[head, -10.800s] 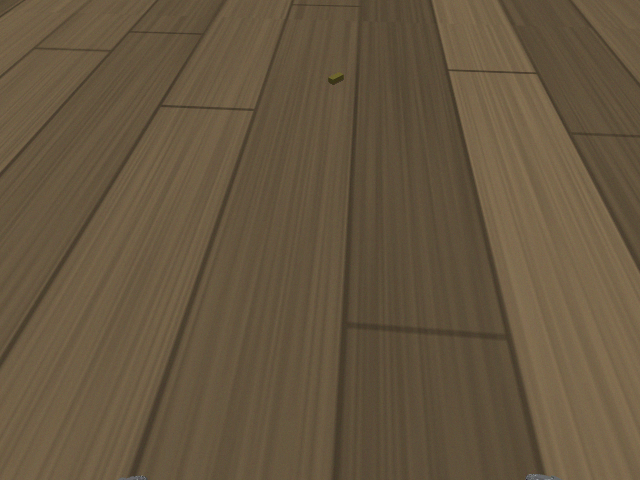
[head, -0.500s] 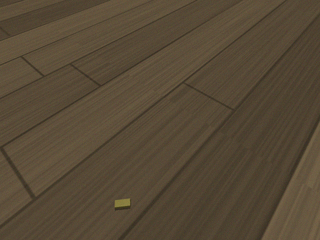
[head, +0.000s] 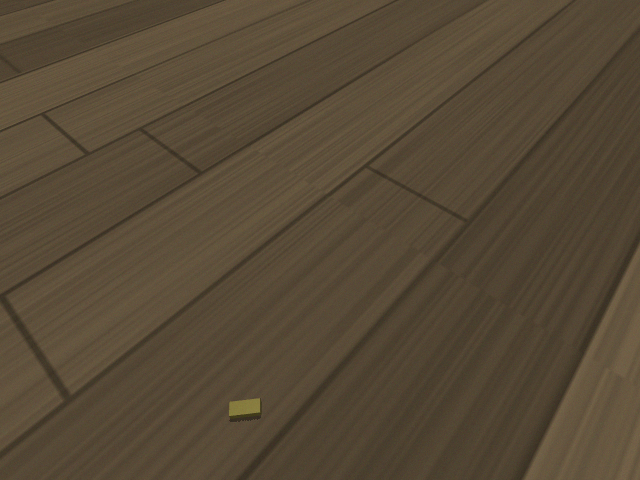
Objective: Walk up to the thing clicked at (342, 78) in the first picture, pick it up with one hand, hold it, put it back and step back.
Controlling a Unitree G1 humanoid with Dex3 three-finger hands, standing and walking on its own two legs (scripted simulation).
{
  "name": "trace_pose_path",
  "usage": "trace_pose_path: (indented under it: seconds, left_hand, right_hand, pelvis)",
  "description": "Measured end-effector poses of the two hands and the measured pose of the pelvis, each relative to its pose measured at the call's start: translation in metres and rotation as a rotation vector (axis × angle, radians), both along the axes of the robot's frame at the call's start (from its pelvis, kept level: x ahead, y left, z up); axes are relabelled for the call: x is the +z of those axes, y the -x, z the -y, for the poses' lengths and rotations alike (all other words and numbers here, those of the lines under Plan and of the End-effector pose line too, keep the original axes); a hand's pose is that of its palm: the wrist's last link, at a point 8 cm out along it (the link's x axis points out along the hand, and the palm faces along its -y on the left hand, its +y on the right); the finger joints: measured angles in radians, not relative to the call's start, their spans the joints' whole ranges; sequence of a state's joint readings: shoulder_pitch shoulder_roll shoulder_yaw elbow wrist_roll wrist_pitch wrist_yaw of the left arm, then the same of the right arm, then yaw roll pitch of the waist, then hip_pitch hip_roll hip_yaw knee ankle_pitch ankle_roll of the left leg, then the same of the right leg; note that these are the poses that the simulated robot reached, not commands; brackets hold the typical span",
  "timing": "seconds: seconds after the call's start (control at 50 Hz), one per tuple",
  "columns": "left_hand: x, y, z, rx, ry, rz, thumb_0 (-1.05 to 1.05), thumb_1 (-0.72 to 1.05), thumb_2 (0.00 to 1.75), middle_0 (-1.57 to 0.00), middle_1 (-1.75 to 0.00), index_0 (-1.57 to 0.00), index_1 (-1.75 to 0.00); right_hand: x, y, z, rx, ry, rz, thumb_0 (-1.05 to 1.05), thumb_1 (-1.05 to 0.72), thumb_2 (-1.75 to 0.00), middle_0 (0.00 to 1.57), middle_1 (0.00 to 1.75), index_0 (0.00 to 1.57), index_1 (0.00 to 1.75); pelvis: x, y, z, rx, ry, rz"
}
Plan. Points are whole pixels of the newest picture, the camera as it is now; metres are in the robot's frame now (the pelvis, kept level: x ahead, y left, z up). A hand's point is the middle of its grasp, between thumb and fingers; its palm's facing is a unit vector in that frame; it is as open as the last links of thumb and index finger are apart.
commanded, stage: stand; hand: left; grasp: from above
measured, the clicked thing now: (245, 408) +0.40 +0.26 -0.77
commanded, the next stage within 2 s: rise first in 0.62 s
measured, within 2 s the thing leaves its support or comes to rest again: neither
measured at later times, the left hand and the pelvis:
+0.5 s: hand out of the picture +0.07 +0.25 -0.16, palm faces -0.03 -0.94 -0.34, open 7.4 cm; pelvis +0.00 +0.00 +0.00, yaw +0 degrees
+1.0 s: hand (159, 476) +0.15 +0.26 -0.17, palm faces -0.04 -0.94 -0.35, open 9.2 cm; pelvis -0.02 +0.01 -0.02, yaw +1 degrees
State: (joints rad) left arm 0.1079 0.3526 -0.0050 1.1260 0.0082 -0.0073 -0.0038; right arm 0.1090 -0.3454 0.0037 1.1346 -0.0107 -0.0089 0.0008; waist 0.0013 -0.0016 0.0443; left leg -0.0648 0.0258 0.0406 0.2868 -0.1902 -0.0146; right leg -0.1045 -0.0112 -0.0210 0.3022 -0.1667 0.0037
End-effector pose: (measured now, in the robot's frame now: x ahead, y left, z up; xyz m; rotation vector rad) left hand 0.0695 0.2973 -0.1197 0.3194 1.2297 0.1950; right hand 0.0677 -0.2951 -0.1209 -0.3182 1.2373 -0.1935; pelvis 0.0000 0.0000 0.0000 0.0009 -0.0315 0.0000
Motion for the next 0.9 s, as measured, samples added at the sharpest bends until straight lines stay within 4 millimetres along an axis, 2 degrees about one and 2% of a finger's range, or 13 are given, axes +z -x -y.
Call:
trace_pose_path:
  seconds: [0.74, 0.82, 0.9]
  left_hand:
    - [-0.002, 0.003, -0.003, 0.002, 0.004, -0.006, 0.01, 0.91, 0.9, -0.21, -0.3, -0.2, -0.3]
    - [-0.003, -0.018, 0.001, 0.047, 0.014, 0.084, 0.01, 0.85, 0.9, -0.23, -0.35, -0.21, -0.36]
    - [-0.011, -0.048, 0.0, 0.007, 0.025, 0.114, 0.01, 0.68, 0.87, -0.25, -0.47, -0.23, -0.49]
  right_hand:
    - [0.001, 0.002, -0.003, -0.001, 0.003, -0.007, 0.0, -0.9, -0.9, 0.2, 0.3, 0.21, 0.3]
    - [0.0, -0.005, -0.013, 0.004, -0.007, 0.084, 0.0, -0.9, -0.9, 0.2, 0.3, 0.21, 0.3]
    - [-0.006, -0.008, -0.029, 0.007, -0.034, 0.123, 0.0, -0.9, -0.9, 0.2, 0.3, 0.21, 0.3]
  pelvis:
    - [0.0, 0.0, -0.003, 0.001, 0.001, 0.0]
    - [-0.005, 0.008, -0.004, 0.021, 0.003, -0.046]
    - [-0.012, 0.017, -0.003, 0.021, 0.005, -0.108]
